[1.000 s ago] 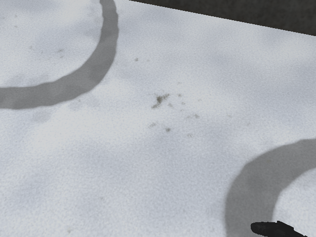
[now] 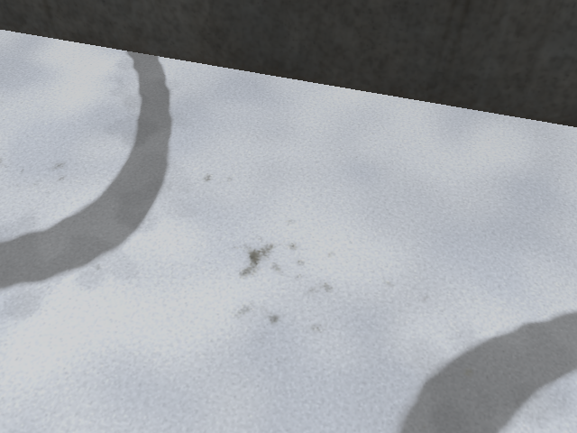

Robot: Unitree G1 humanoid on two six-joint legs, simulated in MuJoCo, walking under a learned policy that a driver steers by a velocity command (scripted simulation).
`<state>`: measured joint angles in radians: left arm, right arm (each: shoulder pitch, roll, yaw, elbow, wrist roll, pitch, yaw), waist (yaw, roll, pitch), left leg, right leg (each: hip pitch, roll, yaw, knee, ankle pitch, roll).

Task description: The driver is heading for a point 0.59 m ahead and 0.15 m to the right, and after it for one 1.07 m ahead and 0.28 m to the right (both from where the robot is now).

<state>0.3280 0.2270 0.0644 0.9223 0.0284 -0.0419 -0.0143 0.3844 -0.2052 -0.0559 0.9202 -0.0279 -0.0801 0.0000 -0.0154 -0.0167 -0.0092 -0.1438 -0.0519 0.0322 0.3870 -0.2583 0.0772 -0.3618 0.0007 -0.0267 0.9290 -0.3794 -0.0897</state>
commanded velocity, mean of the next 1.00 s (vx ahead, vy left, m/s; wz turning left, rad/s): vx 0.40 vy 0.00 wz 0.00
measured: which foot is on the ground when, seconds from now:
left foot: down 0.00-0.34, up 0.36-0.84, down 0.86-1.00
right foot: up 0.00-0.30, down 0.32-0.88, up 0.90-1.00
